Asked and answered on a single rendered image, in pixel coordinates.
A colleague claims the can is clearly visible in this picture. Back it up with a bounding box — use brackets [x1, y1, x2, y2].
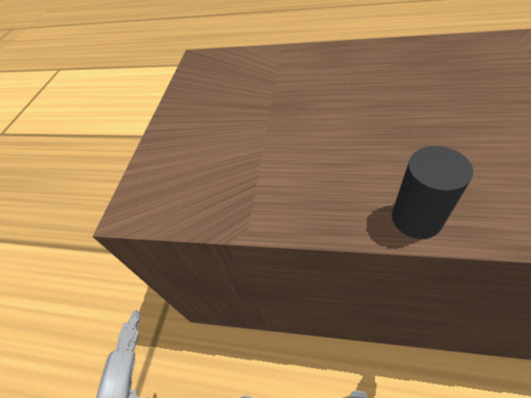
[392, 146, 473, 239]

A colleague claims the left robot hand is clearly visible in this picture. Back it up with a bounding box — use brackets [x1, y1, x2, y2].
[96, 310, 148, 398]

